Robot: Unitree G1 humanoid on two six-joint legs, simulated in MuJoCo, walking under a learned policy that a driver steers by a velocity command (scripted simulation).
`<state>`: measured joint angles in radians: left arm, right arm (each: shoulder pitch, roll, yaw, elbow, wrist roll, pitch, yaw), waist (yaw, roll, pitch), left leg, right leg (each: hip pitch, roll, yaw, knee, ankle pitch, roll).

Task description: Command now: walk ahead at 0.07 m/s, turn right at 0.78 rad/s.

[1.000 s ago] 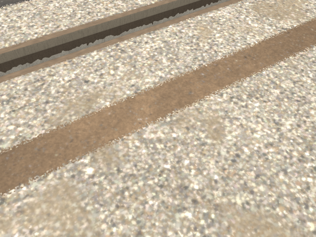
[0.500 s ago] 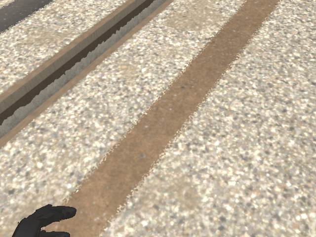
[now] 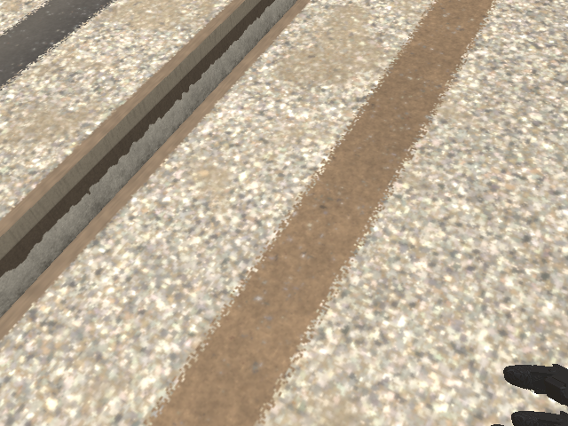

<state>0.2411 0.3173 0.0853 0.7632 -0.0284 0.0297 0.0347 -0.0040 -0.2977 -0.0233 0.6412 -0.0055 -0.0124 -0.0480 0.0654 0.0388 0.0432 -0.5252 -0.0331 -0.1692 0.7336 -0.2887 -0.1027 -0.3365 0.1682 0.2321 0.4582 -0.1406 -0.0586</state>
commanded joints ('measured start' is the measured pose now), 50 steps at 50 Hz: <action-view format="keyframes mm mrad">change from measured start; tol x32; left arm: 1 -80 146 39 -105 -3 2 14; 50 -71 110 39 -269 -15 18 -6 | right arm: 1 62 -97 -36 -46 10 -17 8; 50 110 -210 -122 -59 -35 -14 35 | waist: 1 -78 -179 -155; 5 -26 208 -181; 23 -79 140 -129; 27 -50 -412 -185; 48 -102 -201 -156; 50 -18 251 -155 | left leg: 1 172 -38 15 -150 26 7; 6 456 476 -405 -441 471 363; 22 452 365 236 -387 428 280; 29 -247 78 111 489 -296 37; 47 198 -45 39 -236 23 57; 50 460 367 -347 -447 345 305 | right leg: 1 83 -212 311 -57 191 -121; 5 -239 46 23 394 -522 37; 10 -312 -140 -112 796 -260 153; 25 166 -186 -299 11 -7 20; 27 485 -527 330 -53 554 -280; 47 121 -231 391 22 159 -110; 50 -235 33 39 443 -518 40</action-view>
